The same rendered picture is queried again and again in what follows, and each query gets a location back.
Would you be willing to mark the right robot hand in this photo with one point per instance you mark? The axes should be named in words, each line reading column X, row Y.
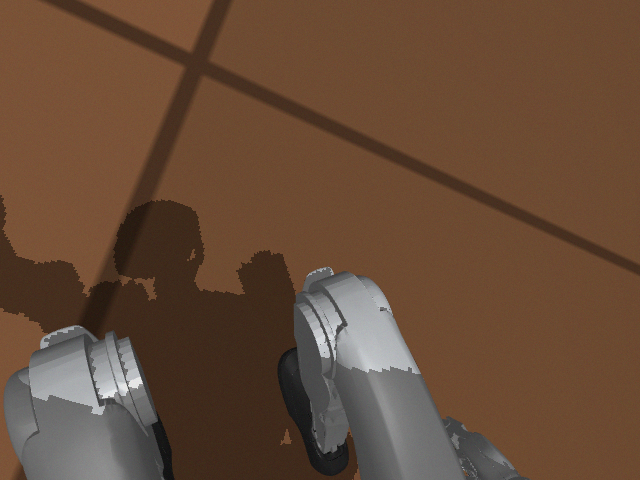
column 478, row 456

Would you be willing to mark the right robot foot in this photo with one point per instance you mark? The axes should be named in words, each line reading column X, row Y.
column 298, row 406

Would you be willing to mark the left robot foot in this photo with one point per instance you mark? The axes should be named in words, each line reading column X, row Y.
column 164, row 448

